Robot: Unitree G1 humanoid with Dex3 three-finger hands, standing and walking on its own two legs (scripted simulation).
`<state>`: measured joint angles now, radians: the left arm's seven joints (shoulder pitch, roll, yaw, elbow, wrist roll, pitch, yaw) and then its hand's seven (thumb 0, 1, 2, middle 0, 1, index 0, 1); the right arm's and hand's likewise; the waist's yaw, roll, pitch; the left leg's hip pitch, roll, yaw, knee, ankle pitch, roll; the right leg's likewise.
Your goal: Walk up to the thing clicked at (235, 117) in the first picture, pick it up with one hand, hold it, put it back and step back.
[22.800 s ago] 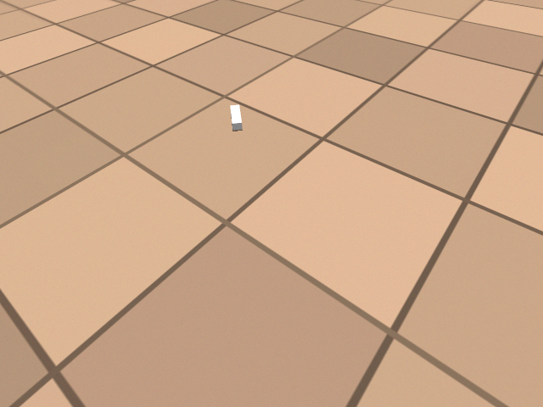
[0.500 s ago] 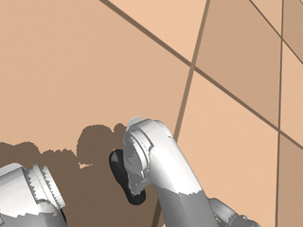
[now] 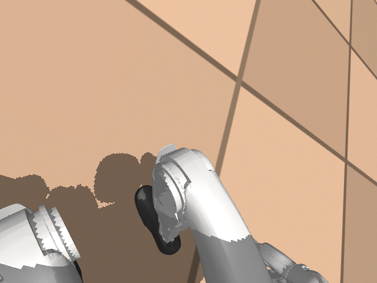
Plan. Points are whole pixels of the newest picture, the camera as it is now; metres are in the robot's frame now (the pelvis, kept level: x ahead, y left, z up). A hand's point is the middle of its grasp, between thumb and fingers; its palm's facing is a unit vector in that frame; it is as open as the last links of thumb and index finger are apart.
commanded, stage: close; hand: left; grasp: from above
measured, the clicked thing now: out of the picture +0.46 +0.33 -0.29
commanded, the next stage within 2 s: settle in 0.36 s
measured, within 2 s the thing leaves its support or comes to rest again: leaves its support in 0.78 s
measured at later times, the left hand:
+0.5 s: hand out of the picture +0.45 +0.33 -0.26, palm faces -0.43 -0.15 -0.89, open 9.5 cm
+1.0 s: hand out of the picture +0.45 +0.36 -0.21, palm faces -0.38 -0.13 -0.92, open 9.3 cm
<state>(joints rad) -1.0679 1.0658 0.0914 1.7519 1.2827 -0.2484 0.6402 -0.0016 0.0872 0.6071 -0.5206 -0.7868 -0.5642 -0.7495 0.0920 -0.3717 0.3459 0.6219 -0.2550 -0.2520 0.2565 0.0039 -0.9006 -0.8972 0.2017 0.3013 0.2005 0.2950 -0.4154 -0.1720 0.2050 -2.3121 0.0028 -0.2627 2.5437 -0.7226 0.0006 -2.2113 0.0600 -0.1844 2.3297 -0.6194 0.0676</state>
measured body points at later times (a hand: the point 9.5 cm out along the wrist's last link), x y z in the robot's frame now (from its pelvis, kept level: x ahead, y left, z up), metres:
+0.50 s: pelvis +0.00 +0.00 +0.00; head +0.28 +0.14 +0.32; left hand +0.47 +0.33 -0.21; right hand +0.05 -0.25 -0.04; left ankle +0.07 +0.12 -0.28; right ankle +0.13 -0.12 -0.28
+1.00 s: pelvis +0.01 +0.00 +0.00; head +0.26 +0.13 +0.35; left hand +0.47 +0.36 -0.16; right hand +0.06 -0.26 -0.05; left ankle +0.07 +0.12 -0.28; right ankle +0.13 -0.12 -0.28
